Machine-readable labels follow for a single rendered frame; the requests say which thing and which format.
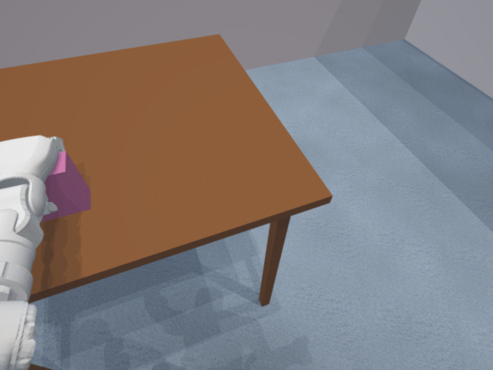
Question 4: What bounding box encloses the left robot upper arm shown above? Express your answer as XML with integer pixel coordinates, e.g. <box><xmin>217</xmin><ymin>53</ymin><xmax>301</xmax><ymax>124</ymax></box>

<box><xmin>0</xmin><ymin>301</ymin><xmax>37</xmax><ymax>370</ymax></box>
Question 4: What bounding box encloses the table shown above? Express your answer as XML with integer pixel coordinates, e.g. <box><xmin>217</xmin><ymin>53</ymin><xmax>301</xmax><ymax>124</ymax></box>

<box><xmin>0</xmin><ymin>34</ymin><xmax>333</xmax><ymax>370</ymax></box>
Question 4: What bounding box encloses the left robot forearm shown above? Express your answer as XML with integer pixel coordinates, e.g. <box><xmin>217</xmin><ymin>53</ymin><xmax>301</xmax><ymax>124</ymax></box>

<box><xmin>0</xmin><ymin>173</ymin><xmax>46</xmax><ymax>302</ymax></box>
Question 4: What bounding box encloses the robot left hand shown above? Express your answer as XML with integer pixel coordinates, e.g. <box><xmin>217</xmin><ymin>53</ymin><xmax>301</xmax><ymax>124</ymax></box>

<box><xmin>0</xmin><ymin>135</ymin><xmax>65</xmax><ymax>216</ymax></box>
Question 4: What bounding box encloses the sponge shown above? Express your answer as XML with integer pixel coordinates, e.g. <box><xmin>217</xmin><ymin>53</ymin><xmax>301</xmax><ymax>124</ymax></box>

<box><xmin>41</xmin><ymin>151</ymin><xmax>91</xmax><ymax>222</ymax></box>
